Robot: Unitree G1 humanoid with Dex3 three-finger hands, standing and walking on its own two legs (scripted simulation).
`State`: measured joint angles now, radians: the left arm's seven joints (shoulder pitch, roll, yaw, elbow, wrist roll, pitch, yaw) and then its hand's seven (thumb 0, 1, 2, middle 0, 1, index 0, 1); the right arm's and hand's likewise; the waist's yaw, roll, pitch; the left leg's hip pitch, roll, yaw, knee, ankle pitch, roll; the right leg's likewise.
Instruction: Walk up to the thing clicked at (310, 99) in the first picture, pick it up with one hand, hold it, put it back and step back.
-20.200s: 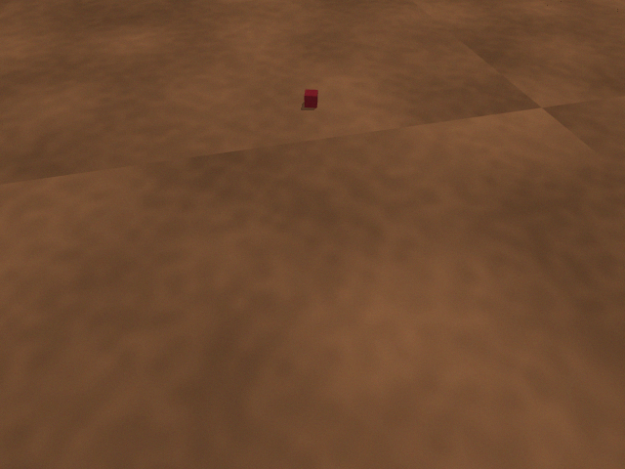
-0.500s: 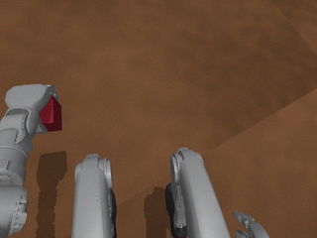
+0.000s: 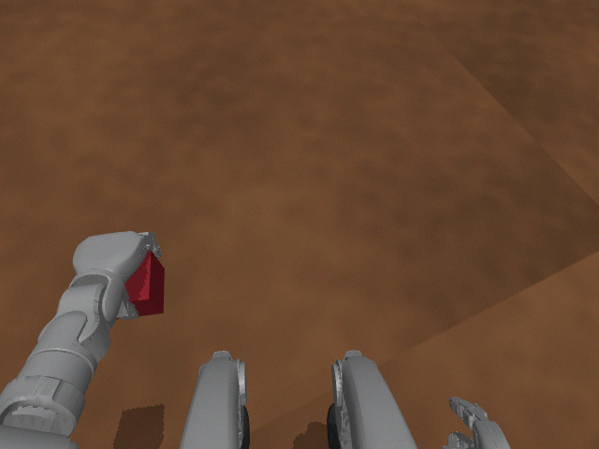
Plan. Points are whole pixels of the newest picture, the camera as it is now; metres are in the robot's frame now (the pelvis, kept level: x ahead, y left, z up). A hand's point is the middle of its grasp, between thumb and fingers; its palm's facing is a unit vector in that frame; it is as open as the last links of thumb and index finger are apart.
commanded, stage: lift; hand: left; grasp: from above
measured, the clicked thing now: (131, 285) +0.37 +0.25 -0.12
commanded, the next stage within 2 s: hold in 0.64 s
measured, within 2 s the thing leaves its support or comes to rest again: neither
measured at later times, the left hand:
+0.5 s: hand (117, 247) +0.37 +0.22 +0.03, palm faces -0.45 -0.09 -0.89, open 10.6 cm
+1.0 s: hand (103, 212) +0.38 +0.22 +0.09, palm faces -0.44 -0.08 -0.89, open 10.6 cm
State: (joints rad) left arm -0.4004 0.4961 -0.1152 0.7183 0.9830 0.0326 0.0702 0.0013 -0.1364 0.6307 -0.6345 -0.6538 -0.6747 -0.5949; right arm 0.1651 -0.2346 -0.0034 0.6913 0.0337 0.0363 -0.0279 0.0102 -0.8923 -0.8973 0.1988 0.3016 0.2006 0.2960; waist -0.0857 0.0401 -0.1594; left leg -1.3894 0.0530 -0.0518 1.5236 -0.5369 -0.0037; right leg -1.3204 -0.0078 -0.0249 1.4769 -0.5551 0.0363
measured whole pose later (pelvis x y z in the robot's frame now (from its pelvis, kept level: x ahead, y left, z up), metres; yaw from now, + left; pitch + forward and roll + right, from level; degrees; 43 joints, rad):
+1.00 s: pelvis +0.07 -0.01 +0.16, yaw +0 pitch +7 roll +0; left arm -0.33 0.37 -0.19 0.84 1.00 0.03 0.12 0.00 -0.14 0.63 -0.64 -0.65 -0.68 -0.59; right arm 0.24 -0.25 -0.05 0.73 0.04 0.03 -0.04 0.01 -0.89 -0.89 0.20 0.30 0.20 0.30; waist -0.04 0.02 -0.06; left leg -0.49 0.04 0.03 0.69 -0.32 -0.01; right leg -0.47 -0.02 0.02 0.68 -0.34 0.03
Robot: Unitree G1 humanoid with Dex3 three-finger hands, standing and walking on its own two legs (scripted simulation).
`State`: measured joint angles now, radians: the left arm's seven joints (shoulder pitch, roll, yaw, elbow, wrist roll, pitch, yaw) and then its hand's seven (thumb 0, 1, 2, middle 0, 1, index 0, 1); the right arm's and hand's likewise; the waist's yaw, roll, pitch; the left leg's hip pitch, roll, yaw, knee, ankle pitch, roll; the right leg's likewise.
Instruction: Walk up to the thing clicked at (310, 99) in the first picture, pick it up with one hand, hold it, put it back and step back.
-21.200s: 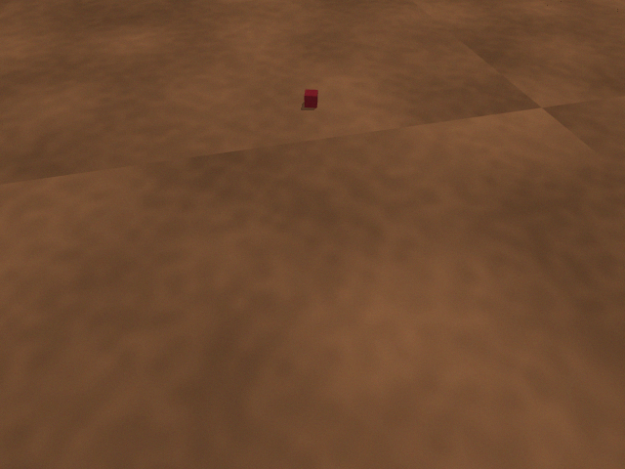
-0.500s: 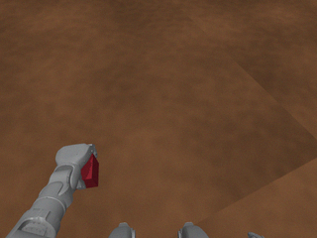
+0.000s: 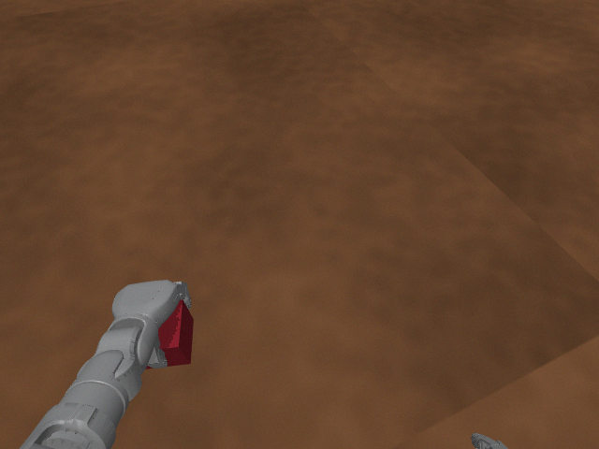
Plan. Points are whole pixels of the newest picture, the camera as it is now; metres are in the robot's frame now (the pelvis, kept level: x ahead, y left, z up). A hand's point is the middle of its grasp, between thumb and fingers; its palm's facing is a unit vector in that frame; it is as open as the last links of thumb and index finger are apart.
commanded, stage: hold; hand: left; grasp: from above
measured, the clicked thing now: (162, 334) +0.32 +0.23 -0.11
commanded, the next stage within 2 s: crouch in 1.64 s
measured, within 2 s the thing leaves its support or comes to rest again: neither
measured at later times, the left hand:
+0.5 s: hand (150, 328) +0.30 +0.22 -0.04, palm faces -0.46 -0.06 -0.89, open 10.6 cm
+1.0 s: hand (144, 339) +0.28 +0.22 -0.03, palm faces -0.44 -0.06 -0.89, open 10.6 cm
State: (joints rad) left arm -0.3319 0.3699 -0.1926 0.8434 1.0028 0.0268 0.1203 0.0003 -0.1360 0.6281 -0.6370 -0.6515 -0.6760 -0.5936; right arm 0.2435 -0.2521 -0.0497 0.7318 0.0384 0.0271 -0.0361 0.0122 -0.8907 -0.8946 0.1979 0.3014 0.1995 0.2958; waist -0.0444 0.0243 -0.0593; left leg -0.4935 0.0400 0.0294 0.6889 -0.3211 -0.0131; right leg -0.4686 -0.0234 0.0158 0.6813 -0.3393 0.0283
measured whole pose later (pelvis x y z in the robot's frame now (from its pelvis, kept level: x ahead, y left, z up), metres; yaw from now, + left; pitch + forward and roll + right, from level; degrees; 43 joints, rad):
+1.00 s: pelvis -0.01 +0.00 +0.02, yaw +0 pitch +1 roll +0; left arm -0.26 0.38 -0.22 0.67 1.00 0.02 -0.01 0.00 -0.13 0.62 -0.63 -0.66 -0.67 -0.60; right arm 0.20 -0.25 -0.03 0.69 0.06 0.07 -0.04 0.01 -0.89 -0.90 0.20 0.30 0.20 0.30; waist 0.00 0.04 -0.01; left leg -0.29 0.03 0.04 0.50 -0.22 -0.01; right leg -0.28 -0.03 0.03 0.51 -0.24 0.03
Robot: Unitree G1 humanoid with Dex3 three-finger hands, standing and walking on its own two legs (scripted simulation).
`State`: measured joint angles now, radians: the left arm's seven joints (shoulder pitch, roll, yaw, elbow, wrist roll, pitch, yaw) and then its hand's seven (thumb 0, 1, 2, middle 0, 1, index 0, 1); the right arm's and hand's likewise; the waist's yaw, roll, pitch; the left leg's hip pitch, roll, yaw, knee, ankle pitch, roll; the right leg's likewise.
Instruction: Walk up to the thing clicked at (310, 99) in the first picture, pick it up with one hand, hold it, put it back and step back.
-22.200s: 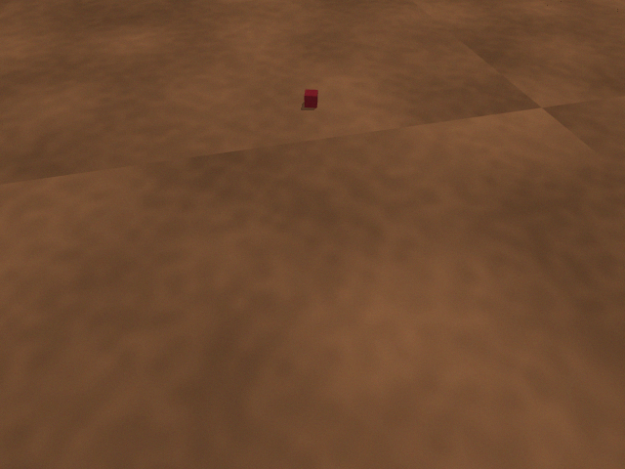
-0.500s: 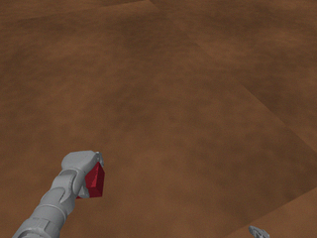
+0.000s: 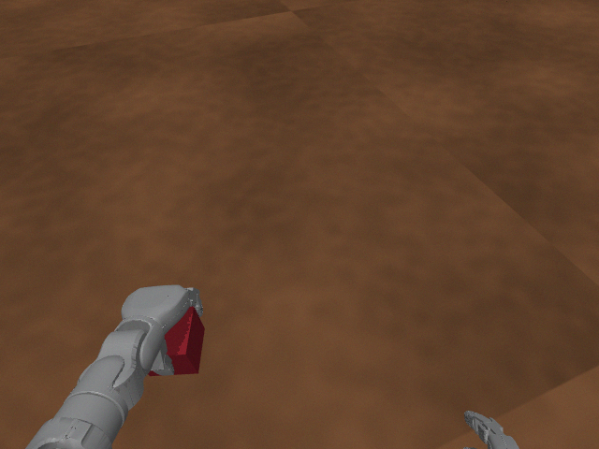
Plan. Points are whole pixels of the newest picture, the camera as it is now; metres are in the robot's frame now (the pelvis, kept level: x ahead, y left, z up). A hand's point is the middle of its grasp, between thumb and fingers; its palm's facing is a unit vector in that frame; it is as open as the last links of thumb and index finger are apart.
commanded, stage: hold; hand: left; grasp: from above
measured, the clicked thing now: (171, 341) +0.30 +0.22 -0.08
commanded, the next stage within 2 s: crouch in 0.64 s
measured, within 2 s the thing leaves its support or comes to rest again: neither
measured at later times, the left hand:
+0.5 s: hand (165, 337) +0.29 +0.22 -0.04, palm faces -0.44 -0.06 -0.89, open 10.6 cm
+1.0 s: hand (169, 344) +0.29 +0.22 -0.06, palm faces -0.46 -0.06 -0.89, open 10.6 cm
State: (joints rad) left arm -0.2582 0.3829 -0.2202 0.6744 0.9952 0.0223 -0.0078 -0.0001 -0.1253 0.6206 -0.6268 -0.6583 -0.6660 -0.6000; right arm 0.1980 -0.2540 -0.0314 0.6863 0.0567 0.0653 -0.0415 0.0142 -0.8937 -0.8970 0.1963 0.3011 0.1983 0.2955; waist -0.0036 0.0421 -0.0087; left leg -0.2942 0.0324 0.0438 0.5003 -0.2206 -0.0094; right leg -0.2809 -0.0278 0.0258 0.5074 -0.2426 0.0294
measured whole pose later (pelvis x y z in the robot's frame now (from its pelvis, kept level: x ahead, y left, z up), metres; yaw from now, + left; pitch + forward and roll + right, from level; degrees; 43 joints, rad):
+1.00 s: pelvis +0.00 -0.01 +0.00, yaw +1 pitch +2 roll +0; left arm -0.26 0.38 -0.20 0.75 1.03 -0.02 0.06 0.00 -0.12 0.62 -0.62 -0.66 -0.66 -0.60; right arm 0.18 -0.25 -0.04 0.69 0.05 0.08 -0.04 0.01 -0.89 -0.90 0.20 0.30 0.20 0.30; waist -0.02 0.03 0.01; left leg -0.31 0.03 0.03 0.49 -0.22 -0.02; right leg -0.30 -0.03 0.02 0.51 -0.25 0.02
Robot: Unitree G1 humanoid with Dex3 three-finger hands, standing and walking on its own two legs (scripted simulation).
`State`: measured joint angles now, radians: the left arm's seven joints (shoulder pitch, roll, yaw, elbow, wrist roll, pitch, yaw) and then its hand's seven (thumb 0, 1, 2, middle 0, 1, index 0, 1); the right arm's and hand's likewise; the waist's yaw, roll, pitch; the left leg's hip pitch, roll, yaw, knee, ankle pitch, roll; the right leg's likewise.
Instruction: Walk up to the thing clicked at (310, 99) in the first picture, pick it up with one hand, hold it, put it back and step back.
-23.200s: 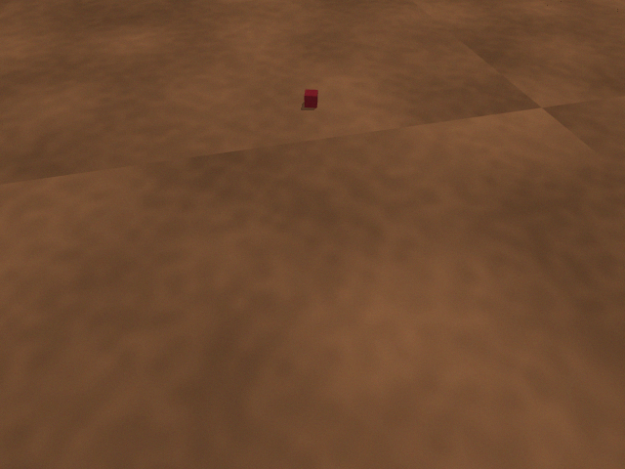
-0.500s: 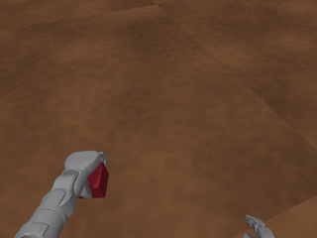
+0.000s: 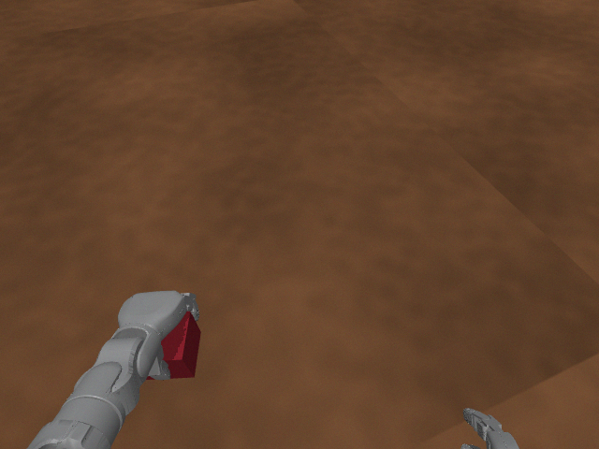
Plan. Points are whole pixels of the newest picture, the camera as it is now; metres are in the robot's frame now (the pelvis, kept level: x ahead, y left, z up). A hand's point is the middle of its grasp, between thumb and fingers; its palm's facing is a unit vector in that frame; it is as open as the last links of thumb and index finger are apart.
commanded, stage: crouch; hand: left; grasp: from above
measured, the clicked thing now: (168, 345) +0.30 +0.23 -0.10
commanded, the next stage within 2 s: lower in 1.70 s
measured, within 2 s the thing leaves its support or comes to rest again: neither
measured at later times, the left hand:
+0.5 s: hand (195, 354) +0.35 +0.24 -0.28, palm faces -0.41 +0.02 -0.91, open 10.6 cm
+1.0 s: hand (212, 371) +0.38 +0.25 -0.49, palm faces -0.45 -0.02 -0.89, open 10.6 cm
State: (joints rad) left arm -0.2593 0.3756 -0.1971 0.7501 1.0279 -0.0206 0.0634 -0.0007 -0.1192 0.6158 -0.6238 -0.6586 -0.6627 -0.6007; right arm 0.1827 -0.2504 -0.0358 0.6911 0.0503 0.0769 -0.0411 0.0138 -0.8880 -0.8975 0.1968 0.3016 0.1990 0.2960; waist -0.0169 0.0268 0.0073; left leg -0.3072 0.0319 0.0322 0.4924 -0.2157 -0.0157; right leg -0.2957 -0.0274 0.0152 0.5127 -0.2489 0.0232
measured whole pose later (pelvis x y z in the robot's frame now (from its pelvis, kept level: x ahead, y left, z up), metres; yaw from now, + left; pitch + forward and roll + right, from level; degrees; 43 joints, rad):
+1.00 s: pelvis -0.06 +0.01 -0.32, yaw -3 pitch +38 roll -5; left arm -0.82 0.55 0.03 1.30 1.21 -0.09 0.41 0.00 -0.13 0.62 -0.63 -0.65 -0.67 -0.59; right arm 0.14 -0.24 -0.02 0.75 -0.11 -0.08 0.06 0.01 -0.90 -0.90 0.20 0.30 0.20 0.30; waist -0.18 0.02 -0.16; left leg -2.02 0.03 -0.09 2.00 -0.65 -0.02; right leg -1.94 -0.01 -0.03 1.96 -0.69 0.04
